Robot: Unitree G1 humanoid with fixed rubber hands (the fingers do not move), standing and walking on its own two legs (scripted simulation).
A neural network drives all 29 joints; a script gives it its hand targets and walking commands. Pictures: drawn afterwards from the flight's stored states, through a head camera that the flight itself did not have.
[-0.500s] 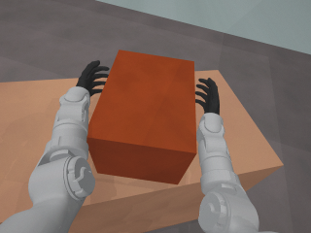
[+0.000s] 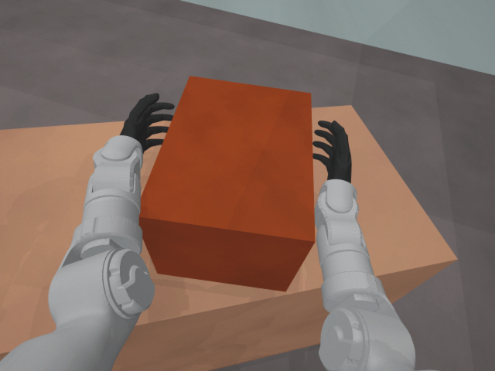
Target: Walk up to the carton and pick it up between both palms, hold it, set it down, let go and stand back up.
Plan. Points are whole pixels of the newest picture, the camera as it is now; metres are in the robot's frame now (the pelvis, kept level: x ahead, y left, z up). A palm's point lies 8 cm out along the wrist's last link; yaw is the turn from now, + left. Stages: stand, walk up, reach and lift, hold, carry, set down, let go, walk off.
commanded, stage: set down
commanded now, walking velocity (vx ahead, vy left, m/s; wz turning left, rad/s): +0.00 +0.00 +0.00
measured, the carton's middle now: (236, 181) +0.44 -0.01 +0.04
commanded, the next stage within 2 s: none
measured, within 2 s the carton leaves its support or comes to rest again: rests again in 0.34 s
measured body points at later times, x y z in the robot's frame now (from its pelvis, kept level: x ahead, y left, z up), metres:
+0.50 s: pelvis +0.01 +0.00 +0.00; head +0.05 +0.02 +0.45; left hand +0.47 +0.15 +0.13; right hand +0.41 -0.17 +0.11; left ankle -0.01 +0.10 -0.75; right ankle -0.03 -0.14 -0.75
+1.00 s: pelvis -0.01 +0.00 -0.02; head +0.05 +0.05 +0.43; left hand +0.47 +0.17 +0.05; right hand +0.41 -0.16 +0.06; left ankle -0.01 +0.11 -0.75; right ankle -0.03 -0.14 -0.75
